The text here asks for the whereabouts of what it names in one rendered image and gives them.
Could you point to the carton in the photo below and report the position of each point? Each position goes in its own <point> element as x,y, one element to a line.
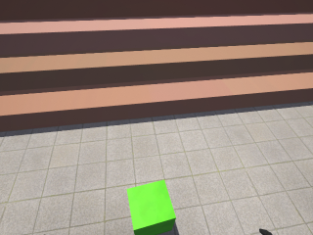
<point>151,209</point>

